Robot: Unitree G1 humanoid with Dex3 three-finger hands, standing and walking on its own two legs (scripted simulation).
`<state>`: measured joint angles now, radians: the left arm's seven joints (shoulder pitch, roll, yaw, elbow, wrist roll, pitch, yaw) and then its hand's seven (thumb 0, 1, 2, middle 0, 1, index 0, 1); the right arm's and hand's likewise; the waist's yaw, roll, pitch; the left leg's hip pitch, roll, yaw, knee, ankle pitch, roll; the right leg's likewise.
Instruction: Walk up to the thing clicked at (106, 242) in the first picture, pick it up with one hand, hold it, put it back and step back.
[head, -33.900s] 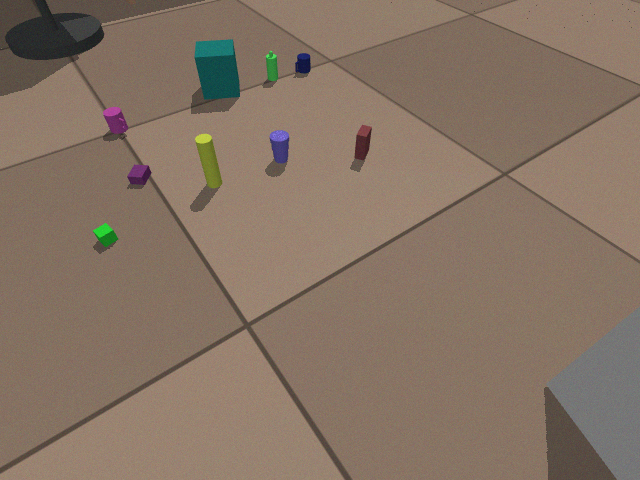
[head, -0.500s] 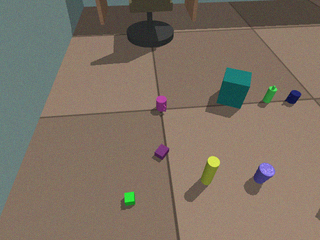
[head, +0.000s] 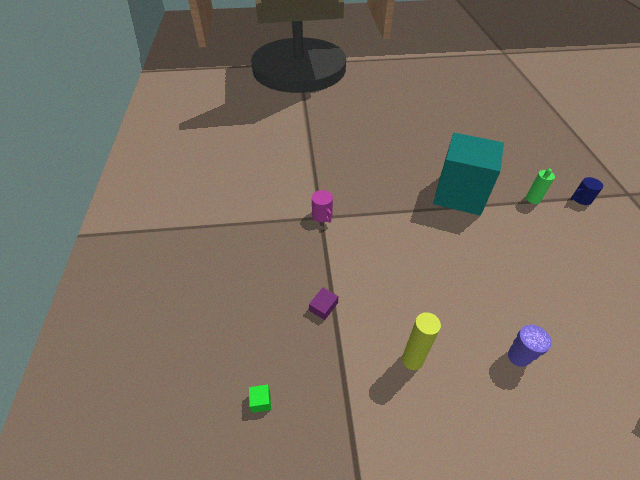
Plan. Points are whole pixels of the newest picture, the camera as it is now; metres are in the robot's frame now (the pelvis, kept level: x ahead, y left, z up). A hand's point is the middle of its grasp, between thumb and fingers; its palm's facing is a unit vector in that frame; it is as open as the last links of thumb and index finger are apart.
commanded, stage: stand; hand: left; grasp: from above
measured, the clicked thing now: (260, 398) +0.47 +0.19 -0.75
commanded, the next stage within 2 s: step back in 0.34 s
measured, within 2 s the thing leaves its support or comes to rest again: neither
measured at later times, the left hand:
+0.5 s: hand out of the picture +0.07 +0.26 -0.16, palm faces -0.01 -0.93 -0.37, open 7.4 cm
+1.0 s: hand out of the picture +0.01 +0.30 -0.18, palm faces -0.03 -0.93 -0.36, open 7.4 cm
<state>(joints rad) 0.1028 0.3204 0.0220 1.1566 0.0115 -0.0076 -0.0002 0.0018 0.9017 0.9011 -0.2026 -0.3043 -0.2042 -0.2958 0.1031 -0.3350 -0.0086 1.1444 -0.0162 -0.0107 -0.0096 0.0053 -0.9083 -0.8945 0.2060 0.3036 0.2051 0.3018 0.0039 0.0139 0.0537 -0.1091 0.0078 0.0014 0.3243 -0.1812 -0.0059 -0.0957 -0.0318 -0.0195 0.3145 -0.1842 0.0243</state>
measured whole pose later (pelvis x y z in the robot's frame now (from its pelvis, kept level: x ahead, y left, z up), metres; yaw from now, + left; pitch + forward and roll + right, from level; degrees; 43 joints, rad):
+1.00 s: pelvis -0.13 +0.03 -0.02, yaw +1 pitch -2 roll -1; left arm 0.05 0.40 0.06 0.87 0.02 0.07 0.03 0.00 0.90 0.90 -0.20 -0.30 -0.20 -0.30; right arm 0.18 -0.34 -0.05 0.95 -0.04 0.05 0.01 0.00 -0.91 -0.89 0.21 0.30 0.21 0.30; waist -0.03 -0.06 0.19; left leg -0.22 -0.03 -0.02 0.64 -0.39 0.04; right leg -0.51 0.05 0.13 0.92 -0.50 0.00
